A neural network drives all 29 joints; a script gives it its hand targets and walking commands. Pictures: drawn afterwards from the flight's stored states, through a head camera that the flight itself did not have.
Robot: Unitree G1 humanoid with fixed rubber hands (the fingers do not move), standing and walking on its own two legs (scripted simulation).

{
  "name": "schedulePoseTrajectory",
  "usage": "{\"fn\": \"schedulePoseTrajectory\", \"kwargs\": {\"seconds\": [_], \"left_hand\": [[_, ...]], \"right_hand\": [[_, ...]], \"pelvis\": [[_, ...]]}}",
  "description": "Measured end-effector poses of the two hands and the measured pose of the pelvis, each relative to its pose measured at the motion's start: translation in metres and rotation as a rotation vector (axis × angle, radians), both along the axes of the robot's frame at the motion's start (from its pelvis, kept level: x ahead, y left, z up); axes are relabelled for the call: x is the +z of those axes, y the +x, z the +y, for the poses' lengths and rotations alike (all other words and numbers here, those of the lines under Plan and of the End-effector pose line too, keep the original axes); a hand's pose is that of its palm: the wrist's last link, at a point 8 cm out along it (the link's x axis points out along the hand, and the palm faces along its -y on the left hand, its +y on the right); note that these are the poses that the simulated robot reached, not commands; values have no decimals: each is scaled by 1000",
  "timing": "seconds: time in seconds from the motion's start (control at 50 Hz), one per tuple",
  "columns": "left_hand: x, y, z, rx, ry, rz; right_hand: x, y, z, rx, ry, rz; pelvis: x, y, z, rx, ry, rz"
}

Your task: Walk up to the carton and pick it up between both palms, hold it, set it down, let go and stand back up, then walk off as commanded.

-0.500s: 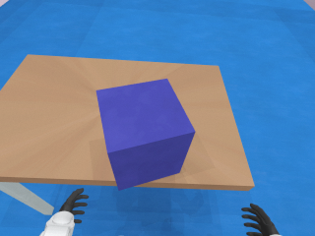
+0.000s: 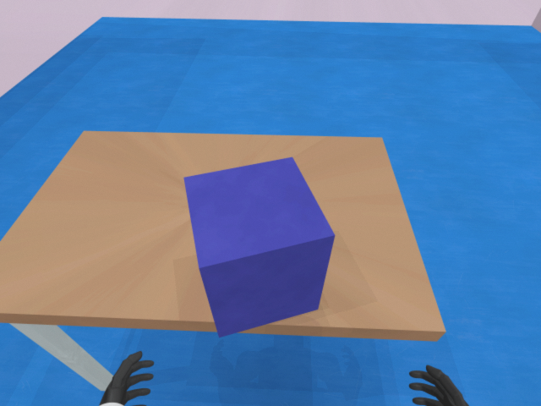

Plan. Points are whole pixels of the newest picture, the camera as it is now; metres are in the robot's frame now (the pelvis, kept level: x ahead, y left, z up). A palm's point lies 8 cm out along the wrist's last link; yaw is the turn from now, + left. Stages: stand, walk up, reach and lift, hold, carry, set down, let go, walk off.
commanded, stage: reach and lift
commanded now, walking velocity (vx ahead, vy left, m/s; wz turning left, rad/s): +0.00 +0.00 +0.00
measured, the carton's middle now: (255, 248) +0.38 +0.07 +0.00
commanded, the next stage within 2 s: none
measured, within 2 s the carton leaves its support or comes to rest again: neither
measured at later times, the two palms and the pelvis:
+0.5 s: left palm (130, 387) +0.16 +0.23 -0.04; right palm (459, 402) +0.17 -0.23 -0.04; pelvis +0.02 +0.02 +0.01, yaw -1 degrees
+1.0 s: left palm (153, 368) +0.17 +0.19 +0.00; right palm (456, 382) +0.18 -0.22 -0.01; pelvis +0.02 -0.01 +0.00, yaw -1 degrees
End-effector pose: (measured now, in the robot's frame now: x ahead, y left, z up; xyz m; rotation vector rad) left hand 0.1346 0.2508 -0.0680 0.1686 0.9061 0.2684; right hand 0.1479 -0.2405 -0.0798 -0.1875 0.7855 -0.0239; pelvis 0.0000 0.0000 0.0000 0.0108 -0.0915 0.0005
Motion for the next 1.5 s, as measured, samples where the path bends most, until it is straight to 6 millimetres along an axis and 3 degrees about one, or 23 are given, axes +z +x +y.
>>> {"fn": "schedulePoseTrajectory", "kwargs": {"seconds": [0.28,0.54,1.04,1.3,1.5], "left_hand": [[13,22,-21,-25,-28,-171],[30,22,-26,16,-20,-301],[68,41,-61,51,-57,-572],[80,56,-54,83,-62,-557],[115,82,-42,89,-75,-604]], "right_hand": [[27,4,2,-9,23,-100],[43,24,14,29,100,-218],[76,39,25,52,183,-433],[98,77,39,55,207,-487],[118,112,47,52,220,-505]], "pelvis": [[4,8,11,-18,-3,3],[6,16,15,-20,-9,7],[3,16,-12,-11,1,21],[4,6,-15,-12,3,19],[6,4,-10,-12,-1,30]]}}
